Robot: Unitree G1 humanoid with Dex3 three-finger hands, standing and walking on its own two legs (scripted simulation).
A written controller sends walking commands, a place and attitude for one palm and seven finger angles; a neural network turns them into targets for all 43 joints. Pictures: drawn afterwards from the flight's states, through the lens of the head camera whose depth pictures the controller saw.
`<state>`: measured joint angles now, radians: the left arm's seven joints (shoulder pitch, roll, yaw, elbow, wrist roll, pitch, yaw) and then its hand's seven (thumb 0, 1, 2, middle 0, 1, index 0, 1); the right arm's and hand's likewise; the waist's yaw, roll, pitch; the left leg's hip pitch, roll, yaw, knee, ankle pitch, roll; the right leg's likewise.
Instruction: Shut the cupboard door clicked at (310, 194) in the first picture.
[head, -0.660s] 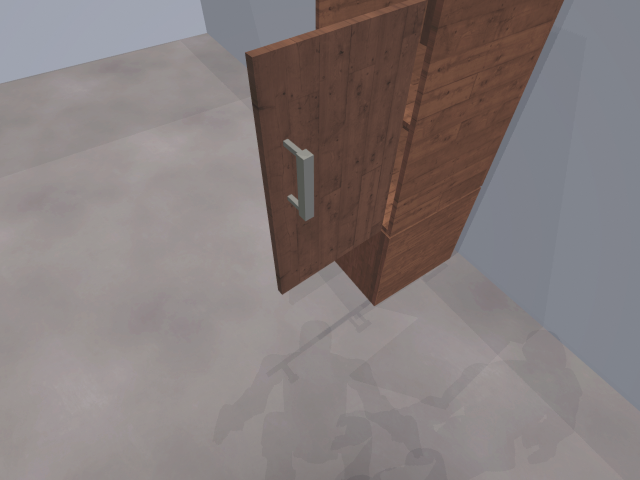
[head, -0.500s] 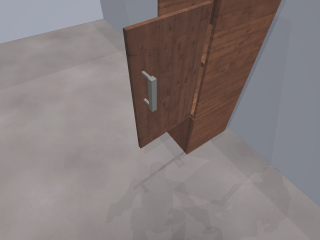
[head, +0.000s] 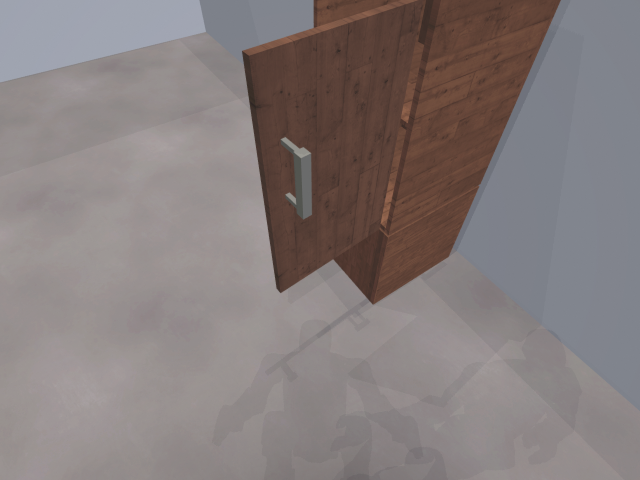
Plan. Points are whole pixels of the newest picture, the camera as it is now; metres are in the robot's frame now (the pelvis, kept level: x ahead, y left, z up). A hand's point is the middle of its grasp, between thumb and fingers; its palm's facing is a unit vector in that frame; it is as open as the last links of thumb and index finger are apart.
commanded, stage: look at it before walking up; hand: left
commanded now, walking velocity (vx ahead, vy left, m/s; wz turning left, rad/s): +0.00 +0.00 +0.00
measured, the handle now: (296, 179) +0.58 +0.08 +0.02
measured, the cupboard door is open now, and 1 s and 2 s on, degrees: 94 94 94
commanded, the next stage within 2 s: walk to a spot facing it in 0.18 s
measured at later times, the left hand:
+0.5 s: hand out of the picture +0.06 +0.22 -0.17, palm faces -0.06 -0.96 -0.28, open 7.3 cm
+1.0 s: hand out of the picture +0.06 +0.16 -0.17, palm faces -0.28 -0.93 -0.25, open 7.3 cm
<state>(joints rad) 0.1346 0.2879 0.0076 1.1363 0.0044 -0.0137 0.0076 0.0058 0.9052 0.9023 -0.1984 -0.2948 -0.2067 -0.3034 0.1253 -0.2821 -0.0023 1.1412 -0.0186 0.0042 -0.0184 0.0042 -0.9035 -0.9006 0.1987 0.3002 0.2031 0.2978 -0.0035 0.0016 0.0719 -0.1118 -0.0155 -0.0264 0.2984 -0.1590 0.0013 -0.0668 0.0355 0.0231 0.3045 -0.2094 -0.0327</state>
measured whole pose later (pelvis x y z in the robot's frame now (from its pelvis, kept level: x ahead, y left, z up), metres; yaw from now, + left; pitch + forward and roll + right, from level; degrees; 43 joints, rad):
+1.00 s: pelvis -0.03 -0.03 -0.01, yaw -21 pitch +2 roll +3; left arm 0.25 0.21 0.08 0.96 0.03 0.05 0.01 0.01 0.90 0.90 -0.20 -0.30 -0.21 -0.30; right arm 0.06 -0.20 -0.05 0.93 0.00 0.05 -0.04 0.01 -0.91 -0.90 0.20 0.30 0.20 0.30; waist 0.04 -0.04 0.12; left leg -0.37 0.00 -0.02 0.80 -0.44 -0.05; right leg -0.27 0.09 0.20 0.48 -0.21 -0.06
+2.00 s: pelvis -0.03 -0.09 -0.02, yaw -58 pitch +1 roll -1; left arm 0.17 0.24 0.08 0.91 0.02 0.00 -0.03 0.01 0.91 0.90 -0.20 -0.29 -0.20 -0.30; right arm 0.27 -0.26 -0.05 0.96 -0.03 0.04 0.00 0.01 -0.90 -0.90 0.20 0.30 0.20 0.30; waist -0.02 0.02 0.08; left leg -0.43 0.13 0.05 1.02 -0.51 -0.06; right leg -0.27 -0.01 -0.03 0.60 -0.34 -0.01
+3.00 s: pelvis +0.09 -0.50 -0.01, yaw -78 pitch +0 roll +1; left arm 0.24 0.19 0.07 1.05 0.02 0.00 -0.04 0.01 0.92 0.90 -0.19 -0.29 -0.20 -0.30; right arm 0.25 -0.16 -0.04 1.02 -0.04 -0.07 -0.01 0.00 -0.93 -0.90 0.20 0.30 0.20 0.30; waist 0.02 -0.02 0.05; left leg -0.22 0.07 0.14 0.46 -0.23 -0.01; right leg -0.46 -0.07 -0.06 1.00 -0.34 -0.02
